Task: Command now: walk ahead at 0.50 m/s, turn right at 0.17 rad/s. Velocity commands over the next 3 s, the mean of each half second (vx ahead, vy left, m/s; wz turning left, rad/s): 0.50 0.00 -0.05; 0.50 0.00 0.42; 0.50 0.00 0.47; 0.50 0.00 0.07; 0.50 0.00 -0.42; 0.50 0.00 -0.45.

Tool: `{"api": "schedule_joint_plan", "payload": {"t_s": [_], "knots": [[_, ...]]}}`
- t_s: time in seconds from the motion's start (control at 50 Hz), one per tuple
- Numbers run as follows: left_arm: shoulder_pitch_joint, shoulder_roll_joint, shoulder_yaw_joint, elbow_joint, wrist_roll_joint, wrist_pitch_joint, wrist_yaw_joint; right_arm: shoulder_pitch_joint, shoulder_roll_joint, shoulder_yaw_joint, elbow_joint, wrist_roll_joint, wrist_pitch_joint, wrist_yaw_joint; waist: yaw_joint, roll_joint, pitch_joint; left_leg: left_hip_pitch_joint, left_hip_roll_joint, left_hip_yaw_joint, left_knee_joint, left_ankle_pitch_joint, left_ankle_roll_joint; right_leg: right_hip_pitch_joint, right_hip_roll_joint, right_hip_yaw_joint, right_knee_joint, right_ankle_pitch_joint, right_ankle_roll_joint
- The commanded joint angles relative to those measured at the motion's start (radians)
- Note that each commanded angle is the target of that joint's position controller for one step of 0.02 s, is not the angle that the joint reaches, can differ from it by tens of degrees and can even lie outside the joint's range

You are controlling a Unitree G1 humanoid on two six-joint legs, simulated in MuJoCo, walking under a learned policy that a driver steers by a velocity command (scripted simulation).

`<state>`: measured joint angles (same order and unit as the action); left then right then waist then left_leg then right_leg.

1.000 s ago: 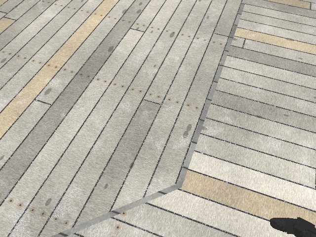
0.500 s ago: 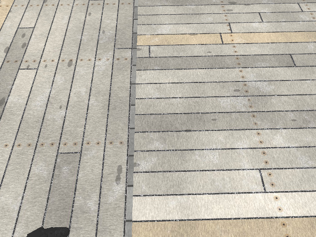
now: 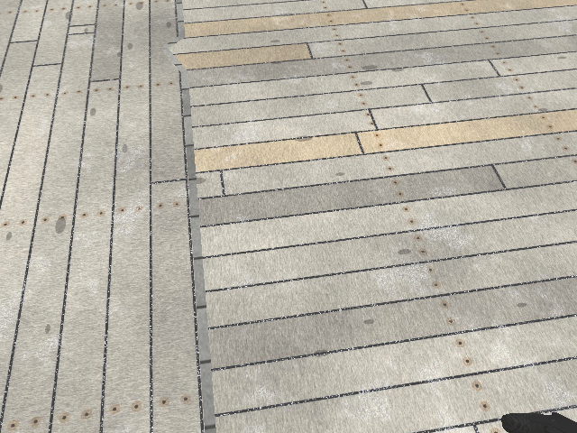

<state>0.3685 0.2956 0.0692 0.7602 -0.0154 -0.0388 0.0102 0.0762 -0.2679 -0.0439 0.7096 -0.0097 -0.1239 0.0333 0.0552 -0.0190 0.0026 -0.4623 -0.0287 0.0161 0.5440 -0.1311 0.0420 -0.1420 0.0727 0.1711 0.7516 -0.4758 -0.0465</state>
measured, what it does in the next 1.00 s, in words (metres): walks ahead, turning left: right foot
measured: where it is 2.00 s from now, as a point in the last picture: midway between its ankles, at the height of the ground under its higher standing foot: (230, 228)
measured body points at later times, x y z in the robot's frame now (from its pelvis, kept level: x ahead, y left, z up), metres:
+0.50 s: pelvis +0.27 -0.02 +0.00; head +0.31 -0.03 +0.45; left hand +0.52 +0.19 -0.06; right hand +0.24 -0.31 -0.13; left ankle +0.10 +0.11 -0.72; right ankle +0.39 -0.13 -0.73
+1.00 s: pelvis +0.53 +0.02 +0.00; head +0.56 +0.04 +0.45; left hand +0.48 +0.30 -0.13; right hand +0.79 -0.16 -0.09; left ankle +0.64 +0.15 -0.71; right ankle +0.39 -0.14 -0.72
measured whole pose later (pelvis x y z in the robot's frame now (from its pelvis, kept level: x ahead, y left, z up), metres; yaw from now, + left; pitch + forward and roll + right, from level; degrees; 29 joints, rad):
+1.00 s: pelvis +0.53 +0.02 +0.00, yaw +16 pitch +2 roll -3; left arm 0.32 0.29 0.08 0.86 -0.02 -0.05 0.01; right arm 0.08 -0.26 -0.05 0.69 0.02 -0.02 0.06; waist 0.06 0.02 0.04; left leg -0.56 0.05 0.05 0.63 -0.12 0.08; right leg 0.10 -0.04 -0.28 0.33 -0.43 0.05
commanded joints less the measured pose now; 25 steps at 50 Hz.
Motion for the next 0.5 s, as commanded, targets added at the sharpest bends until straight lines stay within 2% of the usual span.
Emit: {"api": "schedule_joint_plan", "payload": {"t_s": [0.02,0.04,0.06,0.08,0.1,0.12,0.16,0.22,0.28,0.36,0.42,0.44,0.46,0.48,0.5], "knots": [[0.034,0.124,0.012,-0.084,-0.023,-0.034,-0.002,0.311,-0.171,-0.059,0.024,0.028,0.004,0.000,-0.145,0.201,-0.194,0.715,0.403,-0.733,-0.263,-0.396,0.244,-0.641,-0.035,0.024,0.566,-0.051,0.012],[-0.061,0.131,0.012,-0.105,-0.019,-0.035,-0.004,0.249,-0.141,-0.048,0.010,0.020,0.013,-0.005,-0.137,0.117,-0.097,0.588,0.363,-0.592,-0.273,-0.364,0.204,-0.647,-0.083,-0.021,0.556,0.032,0.007],[-0.114,0.118,0.010,-0.119,-0.003,-0.038,-0.006,0.201,-0.121,-0.037,0.008,0.010,0.019,-0.005,-0.113,0.073,-0.019,0.459,0.317,-0.491,-0.303,-0.263,0.193,-0.628,-0.120,-0.053,0.490,0.097,0.008],[-0.118,0.109,0.015,-0.119,0.009,-0.036,-0.006,0.173,-0.101,-0.029,0.006,0.002,0.018,-0.006,-0.086,0.082,0.002,0.386,0.283,-0.426,-0.325,-0.175,0.181,-0.584,-0.154,-0.057,0.425,0.148,0.010],[-0.099,0.091,0.013,-0.112,0.008,-0.033,-0.009,0.162,-0.095,-0.025,0.007,-0.002,0.016,-0.006,-0.068,0.105,0.002,0.342,0.256,-0.378,-0.345,-0.107,0.175,-0.536,-0.168,-0.066,0.390,0.177,0.015],[-0.081,0.073,0.010,-0.105,0.006,-0.030,-0.009,0.166,-0.095,-0.025,0.013,0.002,0.013,-0.006,-0.060,0.119,-0.007,0.323,0.241,-0.337,-0.360,-0.049,0.179,-0.513,-0.173,-0.079,0.362,0.190,0.021],[-0.102,0.052,0.004,-0.112,0.011,-0.026,-0.007,0.183,-0.122,-0.031,0.029,0.010,0.008,-0.010,-0.058,0.111,-0.002,0.313,0.238,-0.275,-0.385,0.066,0.196,-0.531,-0.183,-0.098,0.291,0.235,0.039],[-0.193,0.031,-0.007,-0.135,0.015,-0.032,-0.007,0.214,-0.150,-0.037,0.051,0.016,0.016,-0.020,-0.083,0.085,0.008,0.336,0.224,-0.194,-0.401,0.173,0.185,-0.552,-0.187,-0.116,0.110,0.383,0.058],[-0.290,0.012,-0.015,-0.153,0.009,-0.041,-0.019,0.262,-0.162,-0.037,0.077,0.025,0.026,-0.025,-0.121,0.086,0.023,0.347,0.197,-0.126,-0.397,0.195,0.158,-0.503,-0.162,-0.142,-0.069,0.523,0.060],[-0.401,0.014,-0.017,-0.188,-0.003,-0.051,-0.040,0.334,-0.171,-0.036,0.117,0.030,0.045,-0.027,-0.157,0.086,0.055,0.425,0.237,-0.133,-0.366,0.191,0.152,-0.491,-0.134,-0.158,-0.186,0.542,0.046],[-0.422,0.034,-0.010,-0.206,-0.002,-0.060,-0.055,0.349,-0.186,-0.042,0.136,0.034,0.063,-0.033,-0.137,0.098,0.059,0.504,0.276,-0.160,-0.301,0.282,0.133,-0.462,-0.116,-0.156,-0.246,0.440,0.011],[-0.384,0.052,-0.002,-0.199,0.000,-0.064,-0.055,0.340,-0.195,-0.044,0.137,0.034,0.068,-0.036,-0.106,0.107,0.038,0.510,0.274,-0.165,-0.253,0.381,0.124,-0.392,-0.098,-0.164,-0.265,0.406,-0.003],[-0.288,0.078,0.013,-0.175,0.004,-0.067,-0.051,0.316,-0.204,-0.045,0.134,0.036,0.072,-0.039,-0.045,0.109,-0.017,0.489,0.248,-0.146,-0.153,0.523,0.107,-0.243,-0.072,-0.186,-0.302,0.412,-0.025],[-0.131,0.132,0.037,-0.132,0.012,-0.068,-0.041,0.303,-0.185,-0.036,0.124,0.031,0.071,-0.040,0.029,0.093,-0.128,0.394,0.196,-0.113,0.026,0.532,0.077,0.013,-0.099,-0.167,-0.288,0.454,-0.060],[0.065,0.215,0.058,-0.105,0.028,-0.062,-0.025,0.295,-0.118,-0.011,0.087,0.000,0.065,-0.040,0.096,-0.041,-0.303,0.166,0.116,-0.069,0.355,0.195,0.036,0.339,-0.320,0.061,-0.239,0.504,-0.126]]}}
